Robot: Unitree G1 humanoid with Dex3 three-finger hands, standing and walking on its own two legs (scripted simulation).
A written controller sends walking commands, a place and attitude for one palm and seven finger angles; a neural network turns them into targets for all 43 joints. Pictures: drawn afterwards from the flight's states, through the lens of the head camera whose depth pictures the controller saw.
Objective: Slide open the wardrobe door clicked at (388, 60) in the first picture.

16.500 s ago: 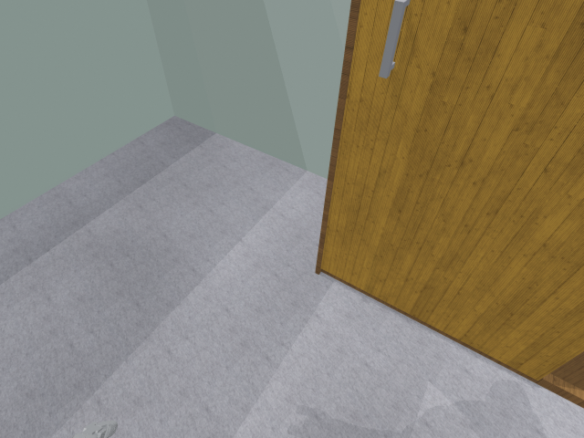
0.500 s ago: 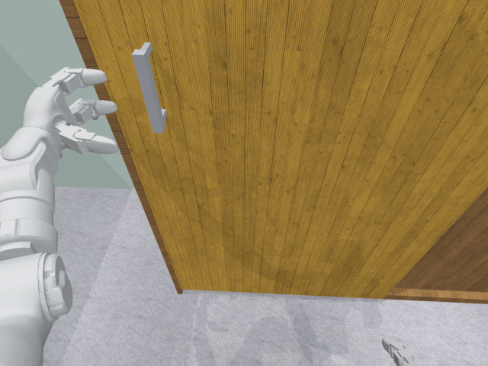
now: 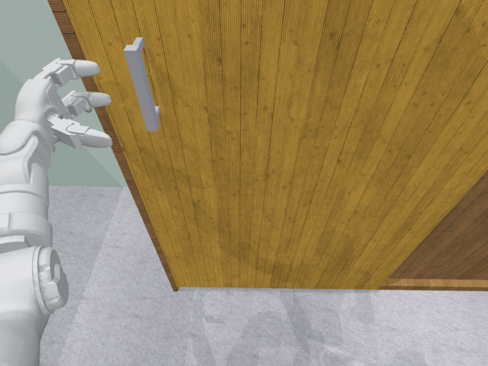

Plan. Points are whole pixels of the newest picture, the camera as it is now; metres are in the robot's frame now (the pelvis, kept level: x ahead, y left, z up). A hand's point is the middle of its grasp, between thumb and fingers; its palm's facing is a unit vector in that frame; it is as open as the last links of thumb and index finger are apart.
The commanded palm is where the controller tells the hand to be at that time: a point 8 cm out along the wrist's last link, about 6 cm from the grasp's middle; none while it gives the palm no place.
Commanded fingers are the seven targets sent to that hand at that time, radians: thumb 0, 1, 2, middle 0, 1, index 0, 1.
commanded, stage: feel for the door with the fingertips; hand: left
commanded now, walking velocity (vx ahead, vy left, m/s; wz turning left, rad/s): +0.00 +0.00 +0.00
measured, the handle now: (146, 86) +0.51 +0.17 +0.21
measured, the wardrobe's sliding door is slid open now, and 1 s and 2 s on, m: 0.00 0.00 0.00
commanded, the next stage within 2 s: slide the fingers in behind the handle in 0.80 s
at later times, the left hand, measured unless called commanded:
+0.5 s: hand (117, 105) +0.45 +0.20 +0.21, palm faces +0.03 -1.00 +0.00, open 14.0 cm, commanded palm +0.43 +0.25 +0.21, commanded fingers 0.00 -0.50 0.30 -0.30 -1.20 -0.30 -1.20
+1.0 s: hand (119, 99) +0.46 +0.20 +0.21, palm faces +0.00 -1.00 +0.00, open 13.7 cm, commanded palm +0.44 +0.25 +0.21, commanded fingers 0.00 -0.50 0.30 -0.30 -1.20 -0.30 -1.20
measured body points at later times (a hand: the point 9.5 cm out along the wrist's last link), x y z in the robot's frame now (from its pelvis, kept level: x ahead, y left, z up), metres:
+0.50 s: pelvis +0.00 -0.01 +0.00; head +0.01 -0.01 +0.45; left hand +0.44 +0.25 +0.22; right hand +0.12 -0.26 -0.10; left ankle +0.01 +0.11 -0.74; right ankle -0.02 -0.12 -0.74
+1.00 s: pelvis +0.00 -0.01 +0.00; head +0.02 -0.01 +0.45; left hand +0.46 +0.25 +0.22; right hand +0.06 -0.29 -0.11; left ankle +0.01 +0.11 -0.74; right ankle -0.02 -0.12 -0.74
